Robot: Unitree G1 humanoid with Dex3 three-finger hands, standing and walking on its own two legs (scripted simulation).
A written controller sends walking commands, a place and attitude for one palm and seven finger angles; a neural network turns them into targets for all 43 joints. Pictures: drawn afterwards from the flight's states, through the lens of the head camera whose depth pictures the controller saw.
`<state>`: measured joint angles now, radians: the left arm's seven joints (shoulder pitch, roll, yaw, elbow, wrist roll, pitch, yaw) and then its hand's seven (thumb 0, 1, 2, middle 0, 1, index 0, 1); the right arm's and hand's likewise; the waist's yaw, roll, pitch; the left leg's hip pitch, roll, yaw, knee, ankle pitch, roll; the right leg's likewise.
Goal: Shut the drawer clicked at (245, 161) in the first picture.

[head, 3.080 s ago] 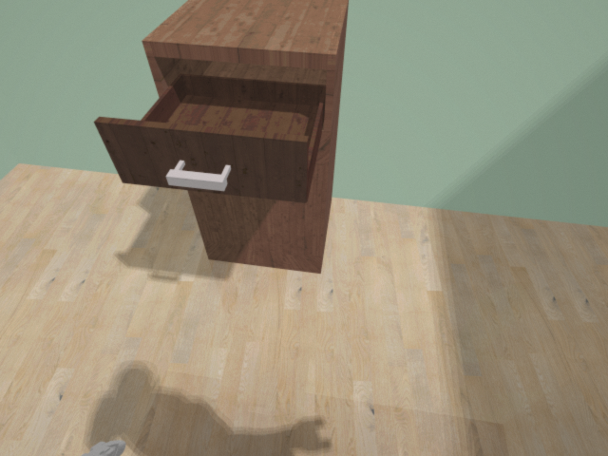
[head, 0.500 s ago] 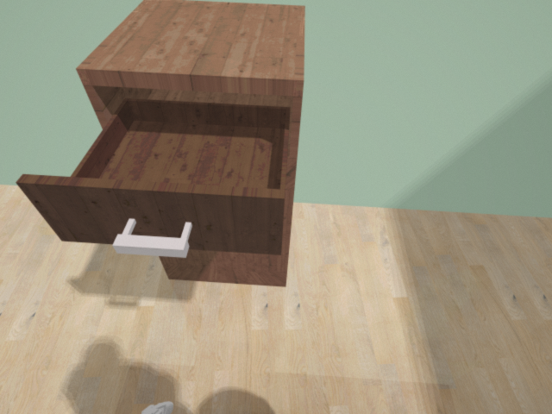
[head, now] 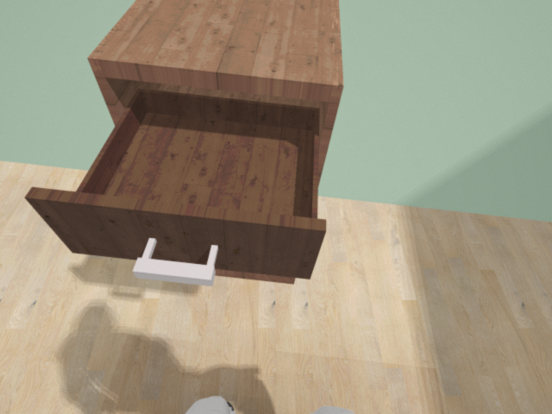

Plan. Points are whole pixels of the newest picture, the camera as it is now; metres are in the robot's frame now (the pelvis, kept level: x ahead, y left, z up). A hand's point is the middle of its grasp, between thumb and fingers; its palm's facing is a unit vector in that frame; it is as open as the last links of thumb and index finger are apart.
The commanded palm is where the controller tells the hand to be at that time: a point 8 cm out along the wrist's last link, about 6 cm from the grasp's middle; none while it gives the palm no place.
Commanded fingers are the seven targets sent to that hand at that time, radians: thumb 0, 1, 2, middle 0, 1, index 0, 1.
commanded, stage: come to a stop and stand still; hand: left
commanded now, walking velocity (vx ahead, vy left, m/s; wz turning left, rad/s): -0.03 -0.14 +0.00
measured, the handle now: (179, 259) +0.32 +0.19 +0.00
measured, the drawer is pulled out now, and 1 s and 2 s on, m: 0.30 0.30 0.30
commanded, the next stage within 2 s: look again from close up in 1.12 s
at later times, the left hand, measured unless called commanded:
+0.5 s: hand out of the picture -0.06 +0.11 -0.15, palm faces +0.10 -0.97 -0.21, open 7.4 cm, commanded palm none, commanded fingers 0.00 0.90 0.90 -0.20 -0.30 -0.20 -0.30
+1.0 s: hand out of the picture -0.06 +0.17 -0.17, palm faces +0.06 -0.98 -0.17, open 7.4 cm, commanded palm none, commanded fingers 0.00 0.90 0.90 -0.20 -0.30 -0.20 -0.30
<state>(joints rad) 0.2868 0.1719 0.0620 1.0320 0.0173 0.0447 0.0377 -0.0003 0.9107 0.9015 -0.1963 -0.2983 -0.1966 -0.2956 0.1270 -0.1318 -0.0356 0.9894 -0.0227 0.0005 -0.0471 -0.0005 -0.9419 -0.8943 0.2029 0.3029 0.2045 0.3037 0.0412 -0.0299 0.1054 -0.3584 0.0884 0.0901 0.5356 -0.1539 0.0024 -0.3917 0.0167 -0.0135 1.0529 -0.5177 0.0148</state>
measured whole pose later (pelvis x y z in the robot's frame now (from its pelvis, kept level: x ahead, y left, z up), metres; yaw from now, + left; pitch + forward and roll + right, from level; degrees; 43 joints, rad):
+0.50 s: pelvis -0.04 -0.05 +0.01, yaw +1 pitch +0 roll +1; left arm 0.34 0.10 0.02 1.06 0.02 -0.03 0.03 0.00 0.90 0.90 -0.20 -0.30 -0.20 -0.30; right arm 0.29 -0.21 -0.06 1.10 -0.02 0.05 0.00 0.01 -0.91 -0.90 0.20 0.30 0.20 0.30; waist 0.02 0.04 0.03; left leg -0.35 0.03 0.06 0.78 -0.35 -0.05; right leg -0.13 -0.02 -0.07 0.39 -0.26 -0.03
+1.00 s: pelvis -0.05 +0.00 +0.01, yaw +0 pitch -1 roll +0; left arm 0.27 0.15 0.01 1.15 0.02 0.01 0.03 0.00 0.91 0.90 -0.20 -0.30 -0.20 -0.30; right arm 0.19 -0.16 -0.01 1.11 0.00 -0.01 -0.04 0.00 -0.94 -0.89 0.20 0.30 0.20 0.30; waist 0.03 -0.03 0.02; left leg -0.15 -0.02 0.11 0.38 -0.21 0.05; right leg -0.12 -0.08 -0.03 0.39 -0.25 0.06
